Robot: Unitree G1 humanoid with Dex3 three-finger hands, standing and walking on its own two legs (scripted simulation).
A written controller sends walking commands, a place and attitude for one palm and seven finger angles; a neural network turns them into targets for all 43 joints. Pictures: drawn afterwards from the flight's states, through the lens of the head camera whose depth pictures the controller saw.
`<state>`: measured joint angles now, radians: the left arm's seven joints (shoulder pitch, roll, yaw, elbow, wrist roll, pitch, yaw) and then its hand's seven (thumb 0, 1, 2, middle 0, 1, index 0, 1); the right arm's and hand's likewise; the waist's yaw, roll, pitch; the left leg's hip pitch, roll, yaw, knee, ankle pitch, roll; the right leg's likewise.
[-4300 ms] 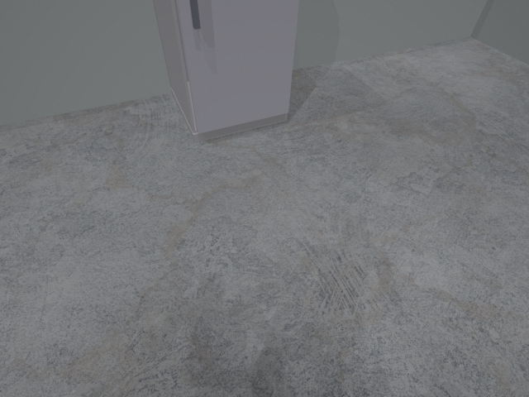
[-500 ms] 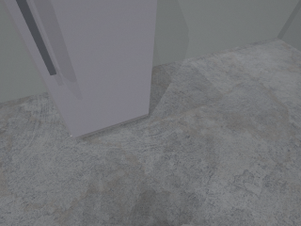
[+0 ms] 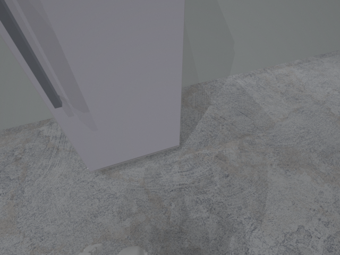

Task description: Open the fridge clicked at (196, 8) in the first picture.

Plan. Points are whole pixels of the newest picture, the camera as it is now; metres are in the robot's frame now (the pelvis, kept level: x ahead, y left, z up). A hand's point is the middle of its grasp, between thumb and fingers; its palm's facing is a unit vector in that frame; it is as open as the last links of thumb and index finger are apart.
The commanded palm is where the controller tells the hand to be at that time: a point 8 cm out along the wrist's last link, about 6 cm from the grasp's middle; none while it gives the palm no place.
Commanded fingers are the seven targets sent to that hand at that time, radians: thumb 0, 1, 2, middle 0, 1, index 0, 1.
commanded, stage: turn to face it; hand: left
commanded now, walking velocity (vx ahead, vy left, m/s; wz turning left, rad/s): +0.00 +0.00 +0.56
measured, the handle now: (23, 41) +0.66 +0.46 +0.17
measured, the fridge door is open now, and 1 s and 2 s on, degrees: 0 0 0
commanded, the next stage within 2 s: take the last steps up to it in 0.60 s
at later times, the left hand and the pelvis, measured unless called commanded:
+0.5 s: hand out of the picture +0.05 +0.25 -0.16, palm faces +0.23 -0.93 -0.28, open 7.4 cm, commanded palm none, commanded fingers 0.00 0.90 0.90 -0.20 -0.30 -0.20 -0.30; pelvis +0.02 +0.02 +0.00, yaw +12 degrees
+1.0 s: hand out of the picture -0.07 +0.16 -0.15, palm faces +0.43 -0.87 -0.24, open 7.3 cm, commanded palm none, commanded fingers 0.00 0.90 0.90 -0.20 -0.30 -0.20 -0.30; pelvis +0.02 -0.01 +0.01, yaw +22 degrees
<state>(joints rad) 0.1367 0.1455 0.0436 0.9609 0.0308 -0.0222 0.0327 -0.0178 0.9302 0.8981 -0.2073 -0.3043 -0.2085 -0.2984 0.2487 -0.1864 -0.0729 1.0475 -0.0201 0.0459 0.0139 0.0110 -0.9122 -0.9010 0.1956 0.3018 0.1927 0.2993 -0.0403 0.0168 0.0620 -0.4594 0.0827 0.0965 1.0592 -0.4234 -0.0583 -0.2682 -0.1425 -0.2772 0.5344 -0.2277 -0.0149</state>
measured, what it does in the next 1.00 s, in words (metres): steps on the spot, turning left: left foot, then right foot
